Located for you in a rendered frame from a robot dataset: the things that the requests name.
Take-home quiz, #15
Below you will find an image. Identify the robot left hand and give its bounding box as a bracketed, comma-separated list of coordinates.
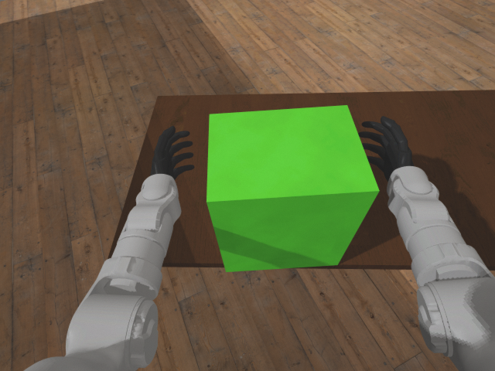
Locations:
[150, 126, 194, 180]

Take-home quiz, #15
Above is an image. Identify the right robot forearm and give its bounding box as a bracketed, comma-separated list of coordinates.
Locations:
[387, 166, 495, 287]

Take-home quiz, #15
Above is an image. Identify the robot left upper arm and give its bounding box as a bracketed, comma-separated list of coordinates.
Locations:
[24, 294, 158, 371]

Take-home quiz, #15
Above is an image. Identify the left robot forearm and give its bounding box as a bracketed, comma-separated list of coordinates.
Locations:
[66, 174, 181, 354]

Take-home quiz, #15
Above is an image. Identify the robot right hand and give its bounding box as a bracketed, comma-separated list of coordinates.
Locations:
[358, 116, 414, 181]

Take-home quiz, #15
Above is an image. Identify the carton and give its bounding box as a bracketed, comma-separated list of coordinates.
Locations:
[207, 105, 380, 272]

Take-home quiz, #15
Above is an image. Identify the table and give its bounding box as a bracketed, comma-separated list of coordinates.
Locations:
[108, 90, 495, 271]

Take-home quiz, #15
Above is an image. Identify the robot right upper arm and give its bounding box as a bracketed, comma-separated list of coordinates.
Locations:
[417, 277, 495, 371]

